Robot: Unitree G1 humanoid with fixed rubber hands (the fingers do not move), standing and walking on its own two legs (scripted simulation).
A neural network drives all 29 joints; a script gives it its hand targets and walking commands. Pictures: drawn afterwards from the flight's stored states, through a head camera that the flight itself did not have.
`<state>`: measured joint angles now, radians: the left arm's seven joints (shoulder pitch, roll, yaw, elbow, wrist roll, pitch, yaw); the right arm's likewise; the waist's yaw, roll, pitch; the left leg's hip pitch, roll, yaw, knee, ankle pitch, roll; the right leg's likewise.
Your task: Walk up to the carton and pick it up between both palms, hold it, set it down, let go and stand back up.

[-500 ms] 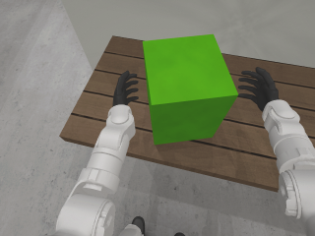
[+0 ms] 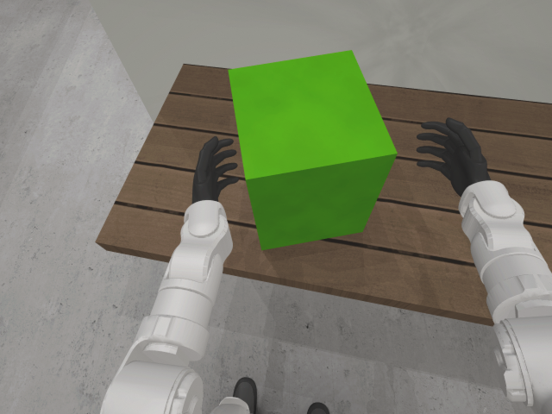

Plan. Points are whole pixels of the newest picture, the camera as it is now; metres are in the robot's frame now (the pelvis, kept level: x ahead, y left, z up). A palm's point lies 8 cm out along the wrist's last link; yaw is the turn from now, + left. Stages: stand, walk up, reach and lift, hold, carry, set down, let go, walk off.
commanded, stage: set down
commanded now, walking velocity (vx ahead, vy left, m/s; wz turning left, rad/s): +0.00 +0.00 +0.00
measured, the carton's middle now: (302, 159) +0.54 +0.04 -0.04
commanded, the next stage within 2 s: let go in 1.74 s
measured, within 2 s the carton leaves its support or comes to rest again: neither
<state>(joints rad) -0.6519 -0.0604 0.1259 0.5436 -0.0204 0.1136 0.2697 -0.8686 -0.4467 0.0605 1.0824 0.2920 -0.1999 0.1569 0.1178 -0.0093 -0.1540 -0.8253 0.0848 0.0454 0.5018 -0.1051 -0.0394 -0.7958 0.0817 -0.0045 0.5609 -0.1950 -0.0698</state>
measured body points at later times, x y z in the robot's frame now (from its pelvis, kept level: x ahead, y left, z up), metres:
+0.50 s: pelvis +0.00 +0.00 +0.00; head +0.12 +0.01 +0.43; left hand +0.32 +0.16 -0.04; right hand +0.34 -0.23 -0.05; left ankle +0.05 +0.16 -0.72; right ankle +0.02 -0.07 -0.72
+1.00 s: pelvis +0.02 +0.00 +0.01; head +0.07 +0.02 +0.46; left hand +0.27 +0.18 -0.05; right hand +0.30 -0.23 -0.04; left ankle +0.05 +0.16 -0.72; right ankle +0.02 -0.07 -0.72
